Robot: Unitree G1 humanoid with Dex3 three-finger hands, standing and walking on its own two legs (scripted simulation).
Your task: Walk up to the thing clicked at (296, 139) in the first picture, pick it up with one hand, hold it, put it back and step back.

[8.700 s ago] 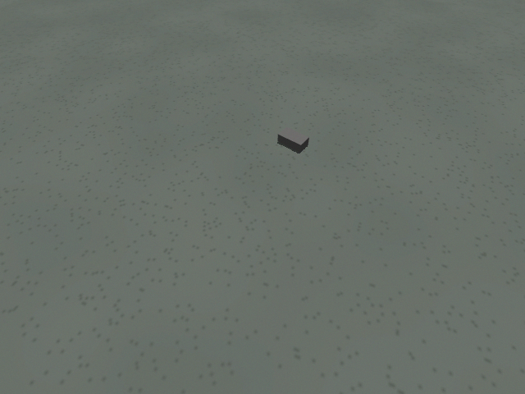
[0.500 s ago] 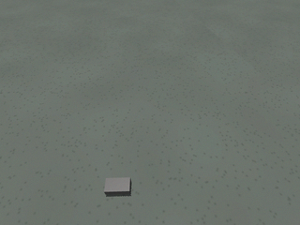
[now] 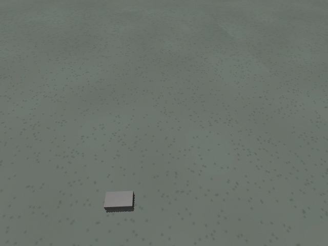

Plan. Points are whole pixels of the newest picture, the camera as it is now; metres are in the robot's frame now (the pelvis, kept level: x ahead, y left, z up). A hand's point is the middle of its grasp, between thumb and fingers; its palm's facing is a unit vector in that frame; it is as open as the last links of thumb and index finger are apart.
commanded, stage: walk up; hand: left
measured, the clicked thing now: (119, 200) +0.46 +0.28 -0.75
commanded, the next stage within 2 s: stand in 1.50 s
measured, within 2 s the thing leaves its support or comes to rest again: neither
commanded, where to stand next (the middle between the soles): +0.05 -0.02 m, yaw +3 degrees
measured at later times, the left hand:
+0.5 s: hand out of the picture +0.13 +0.21 -0.16, palm faces +0.00 -0.95 -0.30, open 7.3 cm
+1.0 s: hand out of the picture +0.12 +0.22 -0.15, palm faces +0.01 -0.94 -0.34, open 7.4 cm
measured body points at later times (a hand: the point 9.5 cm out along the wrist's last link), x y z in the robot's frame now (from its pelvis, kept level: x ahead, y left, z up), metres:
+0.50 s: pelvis +0.04 -0.03 +0.00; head +0.06 -0.02 +0.45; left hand +0.13 +0.26 -0.13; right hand +0.13 -0.33 -0.12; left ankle +0.02 +0.09 -0.74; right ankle +0.01 -0.14 -0.74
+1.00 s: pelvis +0.03 -0.03 +0.01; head +0.04 -0.03 +0.46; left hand +0.11 +0.27 -0.12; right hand +0.12 -0.33 -0.12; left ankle +0.02 +0.09 -0.74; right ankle +0.01 -0.14 -0.74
